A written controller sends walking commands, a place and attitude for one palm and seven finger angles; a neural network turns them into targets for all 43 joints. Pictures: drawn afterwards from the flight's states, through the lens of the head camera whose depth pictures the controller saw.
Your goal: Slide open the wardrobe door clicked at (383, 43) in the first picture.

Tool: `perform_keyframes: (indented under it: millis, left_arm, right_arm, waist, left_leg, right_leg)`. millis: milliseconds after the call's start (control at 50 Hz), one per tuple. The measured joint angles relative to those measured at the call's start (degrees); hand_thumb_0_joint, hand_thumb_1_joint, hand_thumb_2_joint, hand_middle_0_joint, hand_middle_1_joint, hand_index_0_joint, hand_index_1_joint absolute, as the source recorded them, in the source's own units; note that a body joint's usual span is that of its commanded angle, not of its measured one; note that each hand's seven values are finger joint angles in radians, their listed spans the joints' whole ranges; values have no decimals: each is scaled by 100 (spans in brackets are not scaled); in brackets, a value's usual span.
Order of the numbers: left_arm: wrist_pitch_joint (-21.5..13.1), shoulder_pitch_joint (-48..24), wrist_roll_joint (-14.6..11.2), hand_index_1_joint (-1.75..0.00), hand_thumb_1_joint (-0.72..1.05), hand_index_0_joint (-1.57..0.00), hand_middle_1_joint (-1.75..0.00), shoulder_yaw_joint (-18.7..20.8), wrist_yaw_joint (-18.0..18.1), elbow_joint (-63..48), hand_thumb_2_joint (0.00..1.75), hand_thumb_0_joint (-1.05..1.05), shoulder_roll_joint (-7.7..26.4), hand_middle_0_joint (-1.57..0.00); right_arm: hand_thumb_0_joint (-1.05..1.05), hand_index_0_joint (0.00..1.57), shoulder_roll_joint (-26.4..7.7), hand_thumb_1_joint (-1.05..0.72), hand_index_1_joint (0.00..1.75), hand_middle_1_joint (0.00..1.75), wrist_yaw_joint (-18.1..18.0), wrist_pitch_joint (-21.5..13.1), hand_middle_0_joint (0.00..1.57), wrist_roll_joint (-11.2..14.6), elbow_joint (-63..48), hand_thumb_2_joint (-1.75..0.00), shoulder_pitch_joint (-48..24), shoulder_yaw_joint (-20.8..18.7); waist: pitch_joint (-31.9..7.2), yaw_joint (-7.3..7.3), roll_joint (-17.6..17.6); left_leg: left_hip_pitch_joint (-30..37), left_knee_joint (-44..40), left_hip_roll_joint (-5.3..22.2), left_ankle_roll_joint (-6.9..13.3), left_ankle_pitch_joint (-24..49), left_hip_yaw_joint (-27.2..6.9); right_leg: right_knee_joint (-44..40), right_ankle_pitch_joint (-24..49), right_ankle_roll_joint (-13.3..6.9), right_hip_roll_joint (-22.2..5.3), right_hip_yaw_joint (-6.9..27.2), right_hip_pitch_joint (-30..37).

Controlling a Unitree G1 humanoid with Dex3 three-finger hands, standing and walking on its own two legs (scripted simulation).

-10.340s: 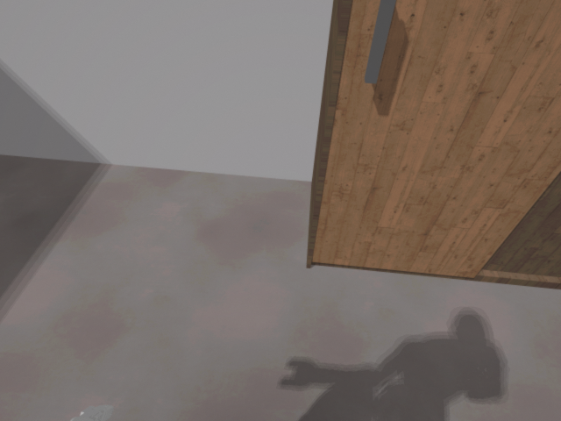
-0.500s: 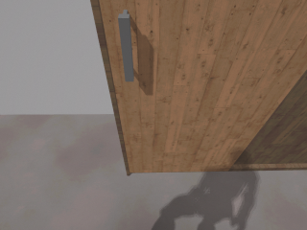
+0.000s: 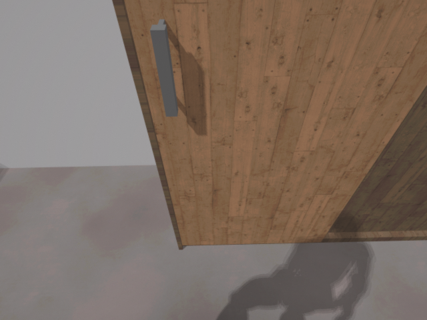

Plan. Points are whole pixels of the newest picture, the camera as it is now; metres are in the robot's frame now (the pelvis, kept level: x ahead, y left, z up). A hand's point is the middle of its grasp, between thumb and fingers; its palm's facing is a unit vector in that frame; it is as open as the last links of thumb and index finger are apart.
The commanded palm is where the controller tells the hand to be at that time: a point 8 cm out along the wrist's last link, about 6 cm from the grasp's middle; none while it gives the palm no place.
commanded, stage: look again from close up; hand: left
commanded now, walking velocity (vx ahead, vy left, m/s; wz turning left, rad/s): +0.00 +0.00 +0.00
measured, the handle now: (167, 70) +0.55 +0.13 +0.20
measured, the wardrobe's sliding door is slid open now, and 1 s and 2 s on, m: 0.00 0.00 0.00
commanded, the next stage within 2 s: shuffle to correct the standing spot in 0.56 s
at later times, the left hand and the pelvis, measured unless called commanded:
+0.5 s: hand out of the picture +0.02 +0.17 -0.17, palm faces +0.02 -0.98 -0.20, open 7.4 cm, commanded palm none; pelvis +0.00 -0.01 +0.00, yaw +0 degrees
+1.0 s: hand out of the picture +0.01 +0.16 -0.19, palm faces +0.06 -0.98 -0.17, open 7.4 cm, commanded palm none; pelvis +0.05 -0.01 -0.01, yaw +1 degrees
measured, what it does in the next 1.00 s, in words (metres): stands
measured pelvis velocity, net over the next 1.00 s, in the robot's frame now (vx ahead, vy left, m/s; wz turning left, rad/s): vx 0.05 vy -0.01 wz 0.02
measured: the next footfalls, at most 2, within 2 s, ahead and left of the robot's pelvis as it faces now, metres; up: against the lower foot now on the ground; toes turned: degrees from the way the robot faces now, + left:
left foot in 1.28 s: +0.16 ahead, +0.09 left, +0.00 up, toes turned +9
right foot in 1.58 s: +0.11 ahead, -0.16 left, +0.00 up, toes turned -2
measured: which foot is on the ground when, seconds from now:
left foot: down 0.00-1.00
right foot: down 0.00-1.00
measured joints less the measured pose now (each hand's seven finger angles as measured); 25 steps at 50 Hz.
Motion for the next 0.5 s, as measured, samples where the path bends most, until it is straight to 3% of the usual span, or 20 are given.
perform_keyframes:
  millis: [500]
  left_arm:
    - [18, -145, 2, -30, 91, -20, -30, 70, -26, 21, 89, 0, 156, -20]
  right_arm:
    - [0, 20, 59, -91, 30, 30, -27, 13, 20, 2, 215, -90, -180, 0]
  waist:
    - [74, 41, -127]
  left_leg:
    - [97, -129, 143, -124, 45, -81]
  right_leg:
    - [-243, 76, -113, 158, -87, 166]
